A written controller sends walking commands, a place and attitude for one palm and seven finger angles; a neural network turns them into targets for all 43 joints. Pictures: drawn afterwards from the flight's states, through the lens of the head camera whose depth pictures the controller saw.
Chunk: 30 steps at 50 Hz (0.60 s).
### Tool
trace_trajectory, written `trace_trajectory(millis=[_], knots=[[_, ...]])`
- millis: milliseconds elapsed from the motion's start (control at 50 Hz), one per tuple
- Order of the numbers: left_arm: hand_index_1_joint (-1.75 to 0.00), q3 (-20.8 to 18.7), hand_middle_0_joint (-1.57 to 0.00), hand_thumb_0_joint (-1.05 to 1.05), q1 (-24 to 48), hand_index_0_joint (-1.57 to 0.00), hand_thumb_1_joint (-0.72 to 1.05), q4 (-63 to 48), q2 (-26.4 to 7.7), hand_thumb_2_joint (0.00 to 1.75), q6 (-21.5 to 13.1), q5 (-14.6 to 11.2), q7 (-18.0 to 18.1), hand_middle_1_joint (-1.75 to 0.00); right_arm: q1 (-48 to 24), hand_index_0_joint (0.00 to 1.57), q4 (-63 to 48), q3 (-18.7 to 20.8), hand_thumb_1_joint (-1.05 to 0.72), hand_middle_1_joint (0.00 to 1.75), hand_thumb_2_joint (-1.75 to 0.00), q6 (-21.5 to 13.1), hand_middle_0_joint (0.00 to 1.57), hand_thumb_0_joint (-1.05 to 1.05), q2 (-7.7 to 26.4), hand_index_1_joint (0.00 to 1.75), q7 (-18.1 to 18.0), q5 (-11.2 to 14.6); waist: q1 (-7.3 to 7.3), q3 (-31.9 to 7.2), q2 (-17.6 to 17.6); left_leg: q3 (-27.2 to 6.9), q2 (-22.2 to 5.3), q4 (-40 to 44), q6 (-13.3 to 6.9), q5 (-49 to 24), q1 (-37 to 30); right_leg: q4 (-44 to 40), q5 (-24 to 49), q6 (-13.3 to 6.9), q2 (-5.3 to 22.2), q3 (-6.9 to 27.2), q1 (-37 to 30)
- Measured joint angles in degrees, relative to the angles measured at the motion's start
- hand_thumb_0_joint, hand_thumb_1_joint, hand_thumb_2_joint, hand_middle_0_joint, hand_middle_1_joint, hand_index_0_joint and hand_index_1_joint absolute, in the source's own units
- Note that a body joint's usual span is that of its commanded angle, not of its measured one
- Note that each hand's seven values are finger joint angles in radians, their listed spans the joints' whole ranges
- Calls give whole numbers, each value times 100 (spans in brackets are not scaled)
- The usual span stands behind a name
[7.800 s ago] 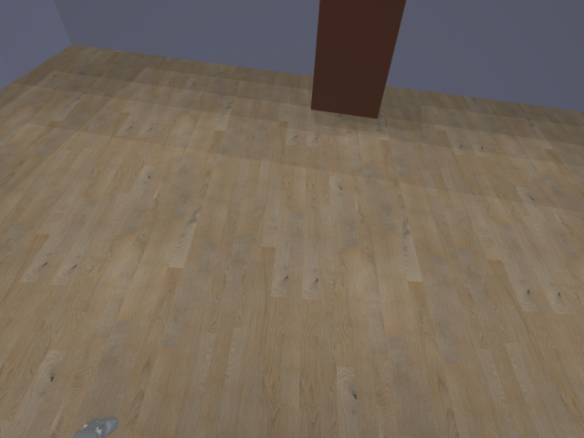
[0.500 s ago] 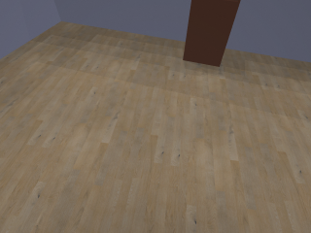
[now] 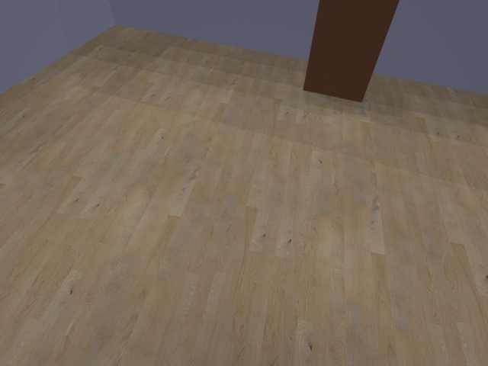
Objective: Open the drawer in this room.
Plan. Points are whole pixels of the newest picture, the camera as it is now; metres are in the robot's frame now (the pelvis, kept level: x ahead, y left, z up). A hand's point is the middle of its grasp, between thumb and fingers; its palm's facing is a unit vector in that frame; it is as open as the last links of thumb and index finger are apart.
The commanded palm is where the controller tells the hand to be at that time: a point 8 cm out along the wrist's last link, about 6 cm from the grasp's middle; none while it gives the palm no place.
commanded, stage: stand and wait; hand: left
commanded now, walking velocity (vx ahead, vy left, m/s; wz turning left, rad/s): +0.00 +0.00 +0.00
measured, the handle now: out of the picture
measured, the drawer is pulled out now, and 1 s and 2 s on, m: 0.00 0.00 0.00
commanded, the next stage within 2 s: turn or walk to find it in 0.72 s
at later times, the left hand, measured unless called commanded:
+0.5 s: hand out of the picture +0.09 +0.25 -0.15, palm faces -0.01 -0.94 -0.35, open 7.3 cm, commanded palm none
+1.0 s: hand out of the picture +0.07 +0.20 -0.17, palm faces -0.03 -0.97 -0.23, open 7.3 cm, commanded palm none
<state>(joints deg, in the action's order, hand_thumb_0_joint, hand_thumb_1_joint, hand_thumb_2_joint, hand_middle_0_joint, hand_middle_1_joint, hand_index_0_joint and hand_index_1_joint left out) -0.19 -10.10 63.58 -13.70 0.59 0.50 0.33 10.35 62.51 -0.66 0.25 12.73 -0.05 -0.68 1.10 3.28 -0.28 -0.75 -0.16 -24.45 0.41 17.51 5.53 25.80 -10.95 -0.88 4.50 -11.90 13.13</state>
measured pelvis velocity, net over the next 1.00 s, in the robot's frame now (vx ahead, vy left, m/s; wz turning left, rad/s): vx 0.04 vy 0.00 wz -0.04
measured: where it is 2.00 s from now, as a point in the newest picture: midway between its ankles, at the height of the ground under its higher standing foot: outside the picture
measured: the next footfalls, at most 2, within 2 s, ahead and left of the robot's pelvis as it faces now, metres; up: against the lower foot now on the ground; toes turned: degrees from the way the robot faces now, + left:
none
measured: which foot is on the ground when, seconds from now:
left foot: down 0.00-1.00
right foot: down 0.00-1.00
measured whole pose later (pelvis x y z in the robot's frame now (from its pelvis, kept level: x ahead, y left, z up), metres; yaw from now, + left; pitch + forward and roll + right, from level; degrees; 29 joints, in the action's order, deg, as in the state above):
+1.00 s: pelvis +0.04 +0.00 +0.00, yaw -2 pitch -1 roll -1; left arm 0.5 -12.4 66.3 -13.3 0.7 0.3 0.4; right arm 14.3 65.4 -2.4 0.0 12.3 -0.9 -1.0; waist 0.6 -0.1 -0.7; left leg 1.5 -1.9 -21.1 0.6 20.2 0.1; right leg 24.0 -13.4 -0.2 2.2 -10.0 9.5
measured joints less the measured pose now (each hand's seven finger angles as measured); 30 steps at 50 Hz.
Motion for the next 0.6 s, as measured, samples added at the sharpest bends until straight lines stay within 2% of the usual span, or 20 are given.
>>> trace_trajectory(millis=[340, 460, 600], knots=[[-30, -138, -21, 0, 320, -21, 91, 49, -709, 90, -89, 7, -74, -30, -143, 20, 61, 76, -90, 30, -89, -26, 20, 0, 796, 30, -1, -33, -22, -68, 7, 48, -125, 420, 66, -214, -214, -522, 269, -77, -180, 15, -232], [-30, -97, -21, 0, 453, -21, 91, 62, -751, 90, -96, -9, -94, -30, -198, 20, 49, 10, -90, 30, -89, -46, 20, 0, 855, 30, 4, -27, -47, -97, -8, 64, -136, 561, 65, -248, -306, -653, 308, -66, -206, 26, -314], [-30, -32, -21, 0, 536, -21, 91, 50, -641, 90, -106, -20, -99, -30, -265, 20, 24, -58, -90, 30, -89, -65, 20, 0, 775, 30, -4, -15, -61, -109, -44, 92, -119, 716, 46, -280, -431, -738, 318, -33, -201, 53, -397]])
